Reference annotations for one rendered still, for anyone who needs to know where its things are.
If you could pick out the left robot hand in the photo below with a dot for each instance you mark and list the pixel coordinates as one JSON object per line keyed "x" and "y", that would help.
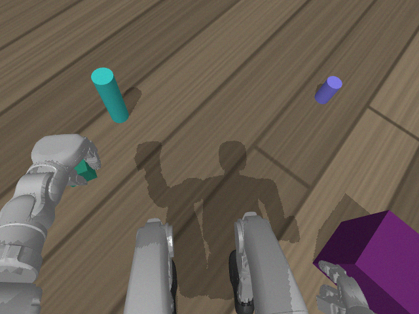
{"x": 67, "y": 150}

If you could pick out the right robot foot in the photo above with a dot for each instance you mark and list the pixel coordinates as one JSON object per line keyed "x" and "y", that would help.
{"x": 240, "y": 307}

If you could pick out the right robot hand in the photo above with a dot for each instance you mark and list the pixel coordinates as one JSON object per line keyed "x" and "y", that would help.
{"x": 347, "y": 294}

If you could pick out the left robot arm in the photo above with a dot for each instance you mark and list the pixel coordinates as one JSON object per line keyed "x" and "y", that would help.
{"x": 24, "y": 221}

